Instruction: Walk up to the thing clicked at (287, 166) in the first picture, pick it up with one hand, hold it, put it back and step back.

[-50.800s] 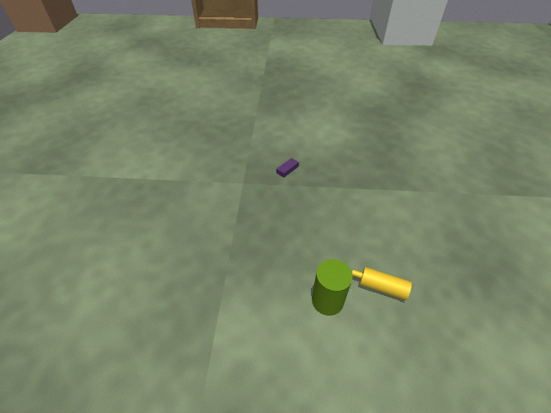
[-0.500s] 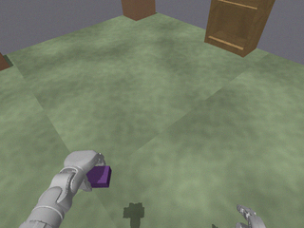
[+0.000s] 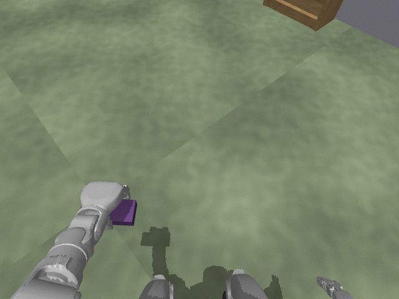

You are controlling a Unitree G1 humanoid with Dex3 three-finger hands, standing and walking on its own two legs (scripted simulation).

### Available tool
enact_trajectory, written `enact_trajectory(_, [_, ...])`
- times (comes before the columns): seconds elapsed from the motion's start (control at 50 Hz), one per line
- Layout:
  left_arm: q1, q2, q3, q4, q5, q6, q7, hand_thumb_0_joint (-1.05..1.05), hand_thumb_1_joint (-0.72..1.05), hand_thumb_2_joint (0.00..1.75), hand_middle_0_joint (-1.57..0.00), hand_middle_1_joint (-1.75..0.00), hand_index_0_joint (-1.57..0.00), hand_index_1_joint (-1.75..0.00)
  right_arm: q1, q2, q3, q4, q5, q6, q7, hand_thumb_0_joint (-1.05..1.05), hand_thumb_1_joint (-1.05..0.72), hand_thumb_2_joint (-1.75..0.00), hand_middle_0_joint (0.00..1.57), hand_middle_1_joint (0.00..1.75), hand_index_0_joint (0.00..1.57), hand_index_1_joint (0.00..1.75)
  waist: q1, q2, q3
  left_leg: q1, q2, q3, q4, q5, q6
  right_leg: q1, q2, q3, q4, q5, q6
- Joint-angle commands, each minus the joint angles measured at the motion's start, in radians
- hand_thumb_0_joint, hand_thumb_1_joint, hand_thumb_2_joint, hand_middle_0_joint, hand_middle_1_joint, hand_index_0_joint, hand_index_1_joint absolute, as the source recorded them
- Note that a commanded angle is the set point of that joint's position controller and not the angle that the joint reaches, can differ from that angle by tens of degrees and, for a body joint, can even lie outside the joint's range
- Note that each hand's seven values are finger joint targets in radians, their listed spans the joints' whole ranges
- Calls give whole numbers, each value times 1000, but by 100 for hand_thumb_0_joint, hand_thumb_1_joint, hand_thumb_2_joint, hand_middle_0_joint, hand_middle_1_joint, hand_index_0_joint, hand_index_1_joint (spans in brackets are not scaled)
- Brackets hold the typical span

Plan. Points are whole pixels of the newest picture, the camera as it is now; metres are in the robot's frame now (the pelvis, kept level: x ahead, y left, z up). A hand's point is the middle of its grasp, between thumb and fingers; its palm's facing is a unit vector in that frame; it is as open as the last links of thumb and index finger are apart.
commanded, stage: crouch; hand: left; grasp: from above
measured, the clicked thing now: (108, 211) +0.35 +0.23 -0.14
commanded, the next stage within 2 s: lower in 1.50 s
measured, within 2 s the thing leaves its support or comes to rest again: neither
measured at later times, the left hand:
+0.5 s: hand (129, 220) +0.39 +0.23 -0.35, palm faces -0.49 +0.02 -0.87, open 8.4 cm
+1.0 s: hand (137, 219) +0.43 +0.23 -0.47, palm faces -0.47 +0.00 -0.88, open 8.4 cm
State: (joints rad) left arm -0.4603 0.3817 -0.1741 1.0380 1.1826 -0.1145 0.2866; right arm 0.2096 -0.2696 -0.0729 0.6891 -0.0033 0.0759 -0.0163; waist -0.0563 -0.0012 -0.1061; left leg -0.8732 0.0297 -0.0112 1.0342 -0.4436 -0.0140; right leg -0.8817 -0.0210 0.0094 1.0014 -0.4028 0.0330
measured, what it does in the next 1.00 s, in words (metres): lowers itself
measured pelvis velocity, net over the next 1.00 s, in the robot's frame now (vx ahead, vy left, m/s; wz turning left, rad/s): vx -0.05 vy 0.00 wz -0.05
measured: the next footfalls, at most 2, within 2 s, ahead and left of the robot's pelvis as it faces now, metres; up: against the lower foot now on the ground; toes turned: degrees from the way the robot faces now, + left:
none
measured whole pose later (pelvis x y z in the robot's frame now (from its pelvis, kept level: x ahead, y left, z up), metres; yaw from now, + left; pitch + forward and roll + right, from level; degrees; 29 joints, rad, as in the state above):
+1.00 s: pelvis -0.05 +0.00 -0.30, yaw -3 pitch +38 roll -5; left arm -0.96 0.62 0.05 1.40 1.26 -0.16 0.39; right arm 0.17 -0.27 -0.01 0.73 -0.13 -0.06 0.12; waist -0.24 0.02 -0.10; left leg -2.13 0.00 -0.10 2.18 -0.71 -0.02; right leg -2.11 -0.01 -0.01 2.10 -0.65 0.05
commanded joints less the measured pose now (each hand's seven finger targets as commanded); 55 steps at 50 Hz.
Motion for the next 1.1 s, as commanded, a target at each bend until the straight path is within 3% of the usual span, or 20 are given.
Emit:
enact_trajectory(0.0, [-445, 215, 95, -100, 21, 11, 104, 0, 78, 43, -112, -41, -115, -38, 81, -149, -58, -57, -13, -45, -7, 0, -90, -90, 20, 30, 20, 30, -34, 90, -441, 19, -43, 27, 77, 175, 17, -45, 35, -27, 65, 146, -55])
enact_trajectory(0.06, [-503, 217, 94, -57, 24, 22, 125, 0, 77, 45, -113, -38, -115, -36, 99, -155, -62, -38, -23, -61, -17, 0, -90, -90, 20, 30, 20, 30, -58, 106, -512, -77, -37, 11, 183, 155, 21, -183, 39, -37, 185, 121, -62])
enact_trajectory(0.16, [-591, 274, 134, -36, 15, 50, 136, 0, 74, 45, -110, -38, -112, -36, 120, -159, -63, -24, -39, -84, -24, 0, -90, -90, 20, 30, 20, 30, -75, 125, -621, -244, -35, -4, 304, 73, 22, -294, 29, -40, 321, 64, -60])
enact_trajectory(0.18, [-567, 281, 142, -15, 15, 57, 134, 0, 75, 45, -112, -38, -114, -37, 126, -160, -65, -25, -40, -87, -25, 0, -90, -90, 20, 30, 20, 30, -65, 112, -649, -265, -37, 0, 321, 49, 23, -297, 29, -42, 336, 42, -61])
enact_trajectory(0.22, [-587, 282, 138, 25, 13, 63, 124, 0, 76, 47, -113, -37, -114, -36, 127, -161, -60, -23, -44, -93, -24, 0, -90, -90, 20, 30, 20, 30, -90, 96, -623, -348, -39, -2, 357, -15, 24, -354, 29, -45, 370, -12, -60])
enact_trajectory(0.26, [-607, 329, 165, 27, 9, 60, 112, 0, 77, 49, -113, -40, -115, -38, 126, -169, -59, -24, -47, -101, -20, 0, -89, -90, 20, 30, 20, 30, -87, 115, -646, -389, -38, -12, 395, -56, 24, -417, 27, -51, 419, -55, -62])
enact_trajectory(0.32, [-619, 321, 163, 66, -1, 49, 94, 0, 80, 51, -114, -41, -116, -40, 125, -173, -52, -21, -50, -110, -10, 0, -89, -90, 20, 30, 20, 30, -105, 126, -629, -446, -39, -37, 434, -142, 22, -527, 26, -63, 478, -137, -66])
enact_trajectory(0.4, [-676, 355, 179, 58, 5, 8, 90, 0, 83, 49, -116, -39, -118, -37, 134, -178, -43, -15, -54, -125, 6, 0, -89, -89, 20, 30, 20, 30, -126, 130, -665, -529, -44, -44, 526, -173, 29, -620, 27, -72, 555, -166, -68])
enact_trajectory(0.48, [-733, 339, 178, 72, 23, -28, 108, 0, 82, 50, -116, -40, -118, -38, 168, -192, -32, 16, -69, -147, 30, 0, -89, -90, 20, 30, 20, 30, -159, 191, -711, -505, -38, -63, 607, -93, 18, -728, 14, -83, 646, -97, -69])
enact_trajectory(0.62, [-808, 407, 228, 72, 78, -49, 161, 0, 73, 48, -111, -36, -112, -35, 207, -205, -28, 44, -103, -159, 73, 0, -90, -90, 20, 30, 20, 30, -164, 308, -818, -476, -39, -42, 757, 129, 7, -792, 7, -88, 778, 59, -69])
enact_trajectory(0.64, [-846, 455, 254, 24, 86, -58, 169, 0, 76, 49, -113, -36, -115, -34, 223, -204, -26, 53, -107, -158, 80, 0, -90, -90, 20, 30, 20, 30, -161, 320, -823, -481, -39, -38, 770, 130, 7, -790, 8, -90, 793, 63, -71])
enact_trajectory(0.66, [-763, 423, 238, 134, 98, -45, 173, 0, 76, 50, -114, -35, -115, -34, 208, -202, -23, 39, -106, -157, 87, 0, -91, -90, 20, 30, 20, 30, -156, 305, -794, -505, -41, -27, 787, 120, 12, -799, 11, -89, 798, 61, -71])
enact_trajectory(0.68, [-844, 425, 244, 63, 92, -55, 175, 0, 77, 52, -116, -33, -116, -33, 215, -204, -28, 51, -112, -156, 93, 0, -90, -90, 20, 30, 20, 30, -180, 314, -789, -532, -39, -28, 801, 109, 12, -810, 11, -93, 807, 56, -69])
enact_trajectory(0.7, [-829, 434, 249, 94, 103, -54, 177, 0, 77, 52, -115, -35, -115, -35, 219, -206, -25, 47, -114, -153, 97, 0, -90, -90, 20, 30, 20, 30, -172, 309, -806, -539, -43, -20, 813, 109, 17, -794, 15, -92, 811, 64, -69])
enact_trajectory(0.8, [-798, 447, 261, 202, 91, -27, 179, 0, 80, 49, -115, -36, -116, -35, 195, -208, -21, 27, -117, -150, 116, 0, -90, -90, 20, 30, 20, 30, -176, 282, -737, -663, -46, -6, 853, 35, 27, -812, 16, -96, 844, 26, -65])
enact_trajectory(0.9, [-821, 450, 246, 245, 75, -35, 146, 0, 79, 50, -113, -39, -115, -37, 192, -218, -17, 31, -117, -148, 126, 0, -90, -90, 20, 30, 20, 30, -202, 225, -715, -758, -48, -4, 917, -9, 40, -827, 25, -103, 883, 5, -59])
enact_trajectory(0.92, [-860, 472, 259, 191, 63, -45, 144, 0, 81, 50, -114, -40, -116, -38, 195, -211, -17, 33, -120, -148, 129, 0, -90, -90, 20, 30, 20, 30, -205, 217, -715, -772, -48, -4, 925, -15, 43, -816, 25, -102, 889, 2, -57])
enact_trajectory(0.98, [-889, 516, 276, 188, 81, -69, 133, 0, 82, 48, -115, -39, -117, -37, 216, -221, -14, 47, -125, -146, 132, 0, -90, -90, 20, 30, 20, 30, -208, 237, -718, -797, -49, -2, 954, -8, 39, -833, 26, -106, 916, 4, -58])
enact_trajectory(1.04, [-850, 477, 243, 265, 94, -80, 128, 0, 81, 49, -115, -39, -117, -37, 199, -224, -2, 46, -126, -144, 138, 0, -91, -90, 20, 30, 20, 30, -214, 241, -686, -807, -50, -6, 975, -21, 37, -878, 29, -110, 940, -10, -60])
enact_trajectory(1.08, [-905, 520, 264, 238, 104, -94, 135, 0, 80, 47, -114, -39, -116, -37, 208, -234, -2, 52, -131, -142, 139, 0, -91, -90, 20, 30, 20, 30, -213, 279, -697, -802, -50, -8, 984, -29, 33, -910, 29, -115, 958, -24, -64])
